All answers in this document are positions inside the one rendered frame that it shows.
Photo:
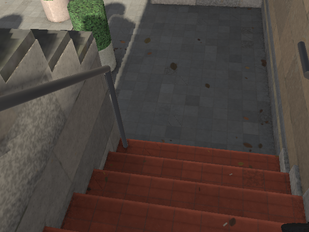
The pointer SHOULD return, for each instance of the stairs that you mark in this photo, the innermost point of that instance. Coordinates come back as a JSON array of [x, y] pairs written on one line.
[[164, 187]]

